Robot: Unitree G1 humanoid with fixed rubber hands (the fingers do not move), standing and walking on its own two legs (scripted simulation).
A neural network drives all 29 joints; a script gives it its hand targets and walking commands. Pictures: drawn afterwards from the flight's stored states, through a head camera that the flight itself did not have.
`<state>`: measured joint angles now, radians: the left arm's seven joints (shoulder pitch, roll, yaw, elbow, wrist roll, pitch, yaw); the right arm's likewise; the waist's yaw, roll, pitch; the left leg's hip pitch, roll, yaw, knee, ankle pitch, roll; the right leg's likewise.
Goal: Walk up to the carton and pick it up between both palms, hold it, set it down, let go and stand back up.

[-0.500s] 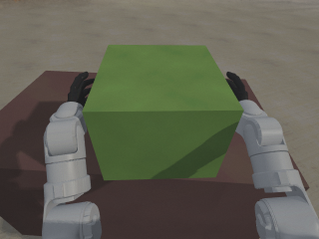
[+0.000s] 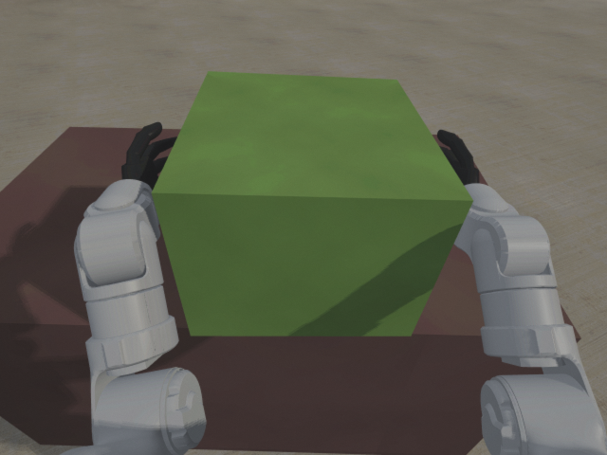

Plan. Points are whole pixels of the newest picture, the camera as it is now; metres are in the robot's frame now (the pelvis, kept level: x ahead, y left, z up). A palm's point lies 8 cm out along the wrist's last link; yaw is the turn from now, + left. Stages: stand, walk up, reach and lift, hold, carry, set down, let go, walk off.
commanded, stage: hold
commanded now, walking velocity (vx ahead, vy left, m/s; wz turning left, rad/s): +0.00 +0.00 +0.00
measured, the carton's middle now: (303, 195) +0.41 +0.01 +0.18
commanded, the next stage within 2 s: none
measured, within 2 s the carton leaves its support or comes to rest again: neither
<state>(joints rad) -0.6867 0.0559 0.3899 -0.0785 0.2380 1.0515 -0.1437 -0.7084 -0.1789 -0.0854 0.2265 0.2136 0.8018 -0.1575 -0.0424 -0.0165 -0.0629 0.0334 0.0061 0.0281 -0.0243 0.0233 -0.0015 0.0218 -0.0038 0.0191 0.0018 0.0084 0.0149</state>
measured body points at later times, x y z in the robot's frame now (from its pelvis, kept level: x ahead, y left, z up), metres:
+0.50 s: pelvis +0.02 +0.00 +0.00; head -0.01 +0.01 +0.45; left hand +0.36 +0.20 +0.23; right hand +0.38 -0.17 +0.21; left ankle +0.01 +0.12 -0.76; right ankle +0.01 -0.12 -0.76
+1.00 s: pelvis +0.01 +0.00 +0.00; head -0.03 +0.01 +0.45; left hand +0.35 +0.21 +0.23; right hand +0.38 -0.16 +0.22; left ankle +0.01 +0.12 -0.76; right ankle +0.01 -0.12 -0.76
